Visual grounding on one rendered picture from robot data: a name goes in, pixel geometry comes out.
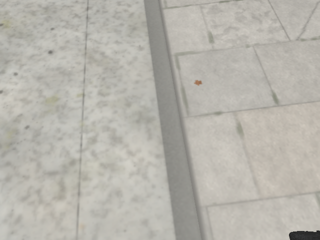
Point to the right robot hand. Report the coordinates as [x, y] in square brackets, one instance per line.
[304, 235]

